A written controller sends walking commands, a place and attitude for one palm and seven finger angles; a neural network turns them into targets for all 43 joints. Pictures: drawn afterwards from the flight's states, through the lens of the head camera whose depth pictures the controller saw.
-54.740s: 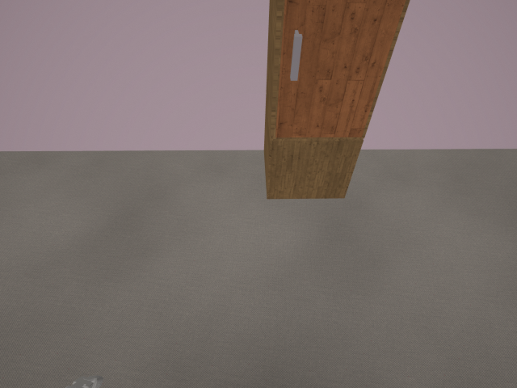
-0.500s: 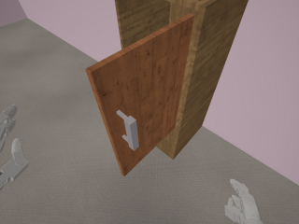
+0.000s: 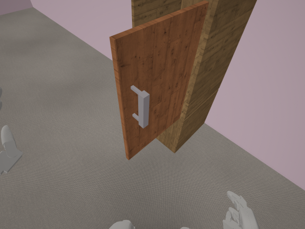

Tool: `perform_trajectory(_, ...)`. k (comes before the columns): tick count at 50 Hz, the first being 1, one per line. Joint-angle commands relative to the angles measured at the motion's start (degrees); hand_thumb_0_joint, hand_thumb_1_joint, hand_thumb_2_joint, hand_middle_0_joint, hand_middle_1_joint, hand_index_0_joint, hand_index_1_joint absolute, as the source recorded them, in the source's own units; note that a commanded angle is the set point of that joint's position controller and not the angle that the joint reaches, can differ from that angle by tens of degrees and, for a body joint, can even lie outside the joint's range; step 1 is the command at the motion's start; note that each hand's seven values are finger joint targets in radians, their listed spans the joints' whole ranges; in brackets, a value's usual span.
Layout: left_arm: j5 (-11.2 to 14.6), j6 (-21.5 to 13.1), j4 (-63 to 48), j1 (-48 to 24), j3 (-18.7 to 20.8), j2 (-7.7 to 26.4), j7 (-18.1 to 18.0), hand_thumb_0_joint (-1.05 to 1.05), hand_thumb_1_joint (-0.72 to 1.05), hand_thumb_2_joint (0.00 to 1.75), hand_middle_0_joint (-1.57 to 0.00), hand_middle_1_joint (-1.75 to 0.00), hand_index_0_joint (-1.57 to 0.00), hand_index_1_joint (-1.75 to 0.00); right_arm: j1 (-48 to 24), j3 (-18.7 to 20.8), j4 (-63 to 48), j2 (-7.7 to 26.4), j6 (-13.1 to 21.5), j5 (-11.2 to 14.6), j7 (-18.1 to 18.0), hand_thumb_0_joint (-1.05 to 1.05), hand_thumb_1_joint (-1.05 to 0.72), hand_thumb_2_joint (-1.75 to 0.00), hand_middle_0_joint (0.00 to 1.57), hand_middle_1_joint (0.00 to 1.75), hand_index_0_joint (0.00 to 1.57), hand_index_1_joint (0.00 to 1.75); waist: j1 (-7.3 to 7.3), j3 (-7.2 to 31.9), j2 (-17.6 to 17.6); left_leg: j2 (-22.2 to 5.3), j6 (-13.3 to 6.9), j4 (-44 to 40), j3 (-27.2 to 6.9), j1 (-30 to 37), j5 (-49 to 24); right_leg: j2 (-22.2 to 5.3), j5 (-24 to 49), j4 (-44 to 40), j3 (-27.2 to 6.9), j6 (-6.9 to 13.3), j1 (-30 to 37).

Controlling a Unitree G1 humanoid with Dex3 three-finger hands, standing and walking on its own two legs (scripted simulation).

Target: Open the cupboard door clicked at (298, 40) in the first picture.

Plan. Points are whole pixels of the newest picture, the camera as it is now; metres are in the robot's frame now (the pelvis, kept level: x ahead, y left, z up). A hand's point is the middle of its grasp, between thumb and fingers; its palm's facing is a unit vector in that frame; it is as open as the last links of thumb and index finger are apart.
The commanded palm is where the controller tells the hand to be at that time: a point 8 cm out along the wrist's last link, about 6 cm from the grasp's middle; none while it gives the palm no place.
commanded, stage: step back with the hand held close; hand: left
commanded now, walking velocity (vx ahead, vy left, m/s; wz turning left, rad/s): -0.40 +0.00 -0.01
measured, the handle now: (139, 107) +0.46 +0.08 +0.03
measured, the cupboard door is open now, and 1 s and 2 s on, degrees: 88 88 88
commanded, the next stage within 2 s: stop stepping back and stand still in 0.48 s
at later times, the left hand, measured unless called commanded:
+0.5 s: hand out of the picture +0.13 +0.26 +0.18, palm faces +0.36 -0.77 -0.52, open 7.4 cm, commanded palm +0.05 +0.29 +0.19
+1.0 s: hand out of the picture +0.00 +0.22 +0.18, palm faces +0.45 -0.78 -0.44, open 7.4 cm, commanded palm -0.06 +0.26 +0.19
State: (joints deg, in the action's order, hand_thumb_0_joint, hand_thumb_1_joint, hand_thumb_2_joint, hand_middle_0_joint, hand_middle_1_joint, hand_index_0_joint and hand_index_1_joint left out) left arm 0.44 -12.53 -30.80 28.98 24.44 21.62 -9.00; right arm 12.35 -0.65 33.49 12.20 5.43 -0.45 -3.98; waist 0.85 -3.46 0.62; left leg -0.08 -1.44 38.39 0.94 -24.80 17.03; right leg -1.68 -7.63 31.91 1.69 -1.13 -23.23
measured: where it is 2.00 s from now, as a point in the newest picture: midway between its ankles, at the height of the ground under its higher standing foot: outside the picture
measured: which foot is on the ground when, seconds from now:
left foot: down 0.00-0.24, up 0.26-0.36, down 0.38-0.72, up 0.74-0.96, down 0.98-1.00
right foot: down 0.00-0.04, up 0.06-0.16, down 0.18-0.40, up 0.42-0.72, down 0.74-1.00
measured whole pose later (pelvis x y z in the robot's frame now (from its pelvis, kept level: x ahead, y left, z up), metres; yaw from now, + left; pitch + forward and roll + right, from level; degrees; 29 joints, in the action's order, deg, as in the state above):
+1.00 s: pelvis -0.20 -0.04 +0.01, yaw +1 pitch +1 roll +1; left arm 1.6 -10.9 -24.9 30.1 22.8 22.5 -9.0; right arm 18.8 1.8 40.0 15.4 7.0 0.0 -5.0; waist -1.4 3.6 0.9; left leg -1.4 -0.6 28.4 2.9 -14.1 15.2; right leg 0.0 -20.8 31.1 3.3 1.8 -11.2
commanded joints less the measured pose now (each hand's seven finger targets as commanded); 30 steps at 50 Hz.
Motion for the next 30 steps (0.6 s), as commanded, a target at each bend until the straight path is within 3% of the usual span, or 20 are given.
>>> perform_trajectory(1, 0.7, -4.2, -12.6, -1.1, 8.6, 12.5, -1.9, 0.00, 0.90, 0.90, -0.20, -0.30, -0.20, -0.30, -5.1, 3.2, -9.0, 8.4, 2.9, 0.2, -1.5, 0.00, -0.90, -0.90, 0.20, 0.30, 0.20, 0.30, -1.32, 6.1, -8.6, -6.4, -2.2, -19.6, -10.1, -8.5, 20.2, 0.2, -16.3, -1.7, -3.4, 0.7, 8.2)
perform_trajectory(2, 0.2, -4.5, -13.6, -1.1, 9.6, 12.6, -1.8, 0.00, 0.90, 0.90, -0.20, -0.30, -0.20, -0.30, -5.9, 3.4, -9.5, 9.0, 3.4, 0.2, -1.6, 0.00, -0.90, -0.90, 0.20, 0.30, 0.20, 0.30, -0.71, 7.2, -14.0, -11.1, -4.3, -26.7, -15.8, -16.1, 24.6, 3.9, -9.9, 8.3, -1.2, -0.5, 16.9)
perform_trajectory(3, -0.2, -4.6, -12.5, -0.6, 10.6, 13.1, -1.8, 0.00, 0.90, 0.90, -0.20, -0.30, -0.20, -0.30, -6.6, 3.6, -9.5, 8.2, 3.6, 0.3, -1.8, 0.00, -0.90, -0.90, 0.20, 0.30, 0.20, 0.30, -0.12, 8.4, -15.7, -14.2, -5.7, -29.6, -18.4, -19.0, 23.4, 5.7, -5.7, 15.7, -0.5, -0.7, 21.7)
perform_trajectory(4, 0.0, -4.8, -12.4, 0.3, 10.5, 12.7, -1.4, 0.00, 0.90, 0.90, -0.20, -0.30, -0.20, -0.30, -6.2, 3.9, -9.4, 7.7, 4.2, 0.1, -1.6, 0.00, -0.90, -0.90, 0.20, 0.30, 0.20, 0.30, 0.08, 10.5, -13.8, -15.0, -6.2, -28.0, -17.9, -15.1, 16.7, 6.0, -7.3, 17.6, -1.4, -0.3, 20.8)
perform_trajectory(5, 0.1, -5.0, -11.2, 1.6, 10.9, 12.8, -1.0, 0.00, 0.90, 0.90, -0.20, -0.30, -0.20, -0.30, -6.4, 4.5, -9.3, 8.0, 4.8, 0.1, -1.3, 0.00, -0.90, -0.90, 0.20, 0.30, 0.20, 0.30, 0.16, 10.7, -10.9, -15.7, -7.1, -26.5, -16.9, -14.7, 16.9, 6.4, -10.7, 17.8, -2.8, -0.2, 20.9)
perform_trajectory(6, 0.2, -5.2, -9.1, 3.2, 10.6, 11.8, -0.6, 0.00, 0.90, 0.90, -0.20, -0.30, -0.20, -0.30, -6.4, 4.7, -9.0, 8.4, 5.1, 0.1, -1.0, 0.00, -0.90, -0.90, 0.20, 0.30, 0.20, 0.30, 0.05, 8.7, -11.4, -15.7, -7.5, -26.1, -15.7, -16.7, 19.7, 6.5, -12.8, 16.1, -3.3, 0.1, 21.3)
perform_trajectory(8, 0.4, -5.4, -8.4, 2.3, 9.0, 10.5, -0.1, 0.00, 0.90, 0.90, -0.20, -0.30, -0.20, -0.30, -7.0, 4.2, -8.4, 8.2, 5.7, -0.3, -0.7, 0.00, -0.90, -0.90, 0.20, 0.30, 0.20, 0.30, -0.30, 4.1, -11.4, -13.1, -6.3, -22.1, -12.6, -15.1, 14.0, 5.5, -9.4, 6.2, -4.2, 1.1, 18.7)
perform_trajectory(10, 1.3, -5.8, -9.2, 0.7, 8.1, 12.1, 0.2, 0.00, 0.90, 0.90, -0.20, -0.30, -0.20, -0.30, -6.9, 3.8, -6.4, 7.6, 5.9, -0.7, -0.3, 0.00, -0.90, -0.90, 0.20, 0.30, 0.20, 0.30, -1.14, 4.1, -3.3, -6.2, -1.7, -13.9, -6.9, -2.6, 4.0, 0.7, -0.1, -8.4, -10.8, 3.6, 8.3)
perform_trajectory(11, 1.6, -6.0, -9.0, 0.1, 6.9, 12.8, 0.0, 0.00, 0.90, 0.90, -0.20, -0.30, -0.20, -0.30, -5.9, 3.4, -5.5, 6.2, 5.3, -0.1, 0.0, 0.00, -0.90, -0.90, 0.20, 0.30, 0.20, 0.30, -1.63, 9.2, 1.1, -2.7, 1.2, -7.4, -1.0, 6.3, -6.5, -6.0, 13.5, -11.4, -16.2, 5.2, 5.2)
perform_trajectory(12, 1.5, -5.5, -10.2, -2.2, 5.4, 12.9, -0.3, 0.00, 0.90, 0.90, -0.20, -0.30, -0.20, -0.30, -5.8, 3.8, -5.2, 6.1, 5.2, 0.6, 0.1, 0.00, -0.90, -0.90, 0.20, 0.30, 0.20, 0.30, -1.50, 14.7, 5.8, 0.2, 2.4, -0.3, 1.4, 10.0, -7.1, -9.7, 25.8, -12.2, -17.6, 4.6, 6.6)
perform_trajectory(13, 1.2, -5.1, -12.1, -3.7, 6.0, 14.5, -0.8, 0.00, 0.90, 0.90, -0.20, -0.30, -0.20, -0.30, -6.7, 4.2, -5.1, 6.4, 5.2, 1.2, -0.3, 0.00, -0.90, -0.90, 0.20, 0.30, 0.20, 0.30, -0.70, 16.4, 8.3, 1.9, 2.4, 6.5, 0.3, 9.6, -0.5, -12.0, 30.1, -12.1, -18.4, 5.9, 6.4)
perform_trajectory(15, 0.9, -3.6, -12.0, -1.0, 8.0, 16.0, -0.8, 0.00, 0.90, 0.90, -0.20, -0.30, -0.20, -0.30, -7.8, 3.5, -6.2, 5.1, 4.1, 0.4, -0.6, 0.00, -0.90, -0.90, 0.20, 0.30, 0.20, 0.30, -0.50, 12.9, 7.9, 1.1, 2.1, 8.2, -1.8, 4.4, 4.4, -13.0, 32.1, -10.7, -16.7, 8.6, 8.0)
perform_trajectory(17, 0.9, -3.0, -11.6, 0.0, 8.9, 15.7, -0.7, 0.00, 0.90, 0.90, -0.20, -0.30, -0.20, -0.30, -8.2, 2.3, -5.8, 4.7, 2.8, 0.1, -1.3, 0.00, -0.90, -0.90, 0.20, 0.30, 0.20, 0.30, -1.12, 10.0, 3.8, 0.6, 2.2, -5.7, -0.8, 4.9, -1.6, -8.5, 37.1, -6.4, -11.5, 6.2, 10.7)
perform_trajectory(18, 1.1, -2.9, -12.6, -0.6, 8.3, 15.5, -0.5, 0.00, 0.90, 0.90, -0.20, -0.30, -0.20, -0.30, -8.9, 2.6, -5.7, 5.9, 2.4, 0.3, -1.8, 0.00, -0.90, -0.90, 0.20, 0.30, 0.20, 0.30, -1.48, 10.0, -2.4, -0.6, 2.2, -14.8, -1.4, 8.6, -18.1, -4.2, 32.4, -2.7, -7.6, 3.4, 10.5)
perform_trajectory(19, 1.1, -3.2, -13.0, 0.3, 10.1, 16.6, -0.5, 0.00, 0.90, 0.90, -0.20, -0.30, -0.20, -0.30, -8.6, 3.5, -6.3, 6.9, 2.0, 0.5, -1.9, 0.00, -0.90, -0.90, 0.20, 0.30, 0.20, 0.30, -0.21, 13.5, -10.0, -6.7, 0.6, -17.6, -6.6, 13.9, -39.8, 1.7, 20.7, 0.9, -4.6, 0.3, 10.1)
perform_trajectory(21, 2.5, -3.5, -10.9, 4.7, 9.7, 15.7, 0.2, 0.00, 0.90, 0.90, -0.20, -0.30, -0.20, -0.30, -6.5, 4.6, -7.4, 7.0, 3.0, 0.2, -0.7, 0.00, -0.90, -0.90, 0.20, 0.30, 0.20, 0.30, 0.24, 19.7, -14.5, -16.4, -3.4, -18.6, -13.6, 21.3, -57.6, 5.6, -16.9, 13.0, -4.1, 0.5, 5.7)
perform_trajectory(22, 2.9, -3.3, -13.2, 4.8, 9.4, 15.0, 0.7, 0.00, 0.90, 0.90, -0.20, -0.30, -0.20, -0.30, -6.4, 4.6, -7.3, 6.9, 3.7, -1.1, -0.2, 0.00, -0.90, -0.90, 0.20, 0.30, 0.20, 0.30, 0.69, 19.4, -16.4, -18.9, -4.3, -20.7, -14.6, 17.9, -52.9, 5.8, -23.4, 21.0, -5.0, 0.5, 5.8)
perform_trajectory(25, 3.1, -1.8, -12.7, 5.4, 6.4, 11.6, 0.2, 0.00, 0.90, 0.90, -0.20, -0.30, -0.20, -0.30, -5.5, 4.7, -5.9, 7.0, 5.1, -0.1, 0.9, 0.00, -0.90, -0.90, 0.20, 0.30, 0.20, 0.30, -0.05, 16.4, -7.9, -18.2, -7.2, -19.1, -10.2, 20.5, -46.3, 4.6, -18.3, 22.4, -4.5, -0.1, 0.9)
perform_trajectory(29, 2.9, 0.9, -12.4, 1.4, 5.2, 11.5, -0.4, 0.00, 0.90, 0.90, -0.20, -0.30, -0.20, -0.30, -8.4, 4.0, -6.0, 7.4, 5.2, -0.1, 0.4, 0.00, -0.90, -0.90, 0.20, 0.30, 0.20, 0.30, -0.66, 10.7, -10.8, -16.6, -6.9, -27.9, -8.8, 8.2, -11.3, 4.6, -19.1, 22.1, -1.8, -0.2, 6.2)
perform_trajectory(30, 3.1, 1.3, -12.2, 1.9, 5.7, 11.8, -0.8, 0.00, 0.90, 0.90, -0.20, -0.30, -0.20, -0.30, -7.7, 3.7, -6.3, 7.2, 5.0, 0.0, 0.3, 0.00, -0.90, -0.90, 0.20, 0.30, 0.20, 0.30, -0.85, 10.6, -11.6, -15.2, -5.9, -30.4, -8.1, 6.3, 1.7, 4.6, -19.9, 18.6, -0.5, 0.2, 8.8)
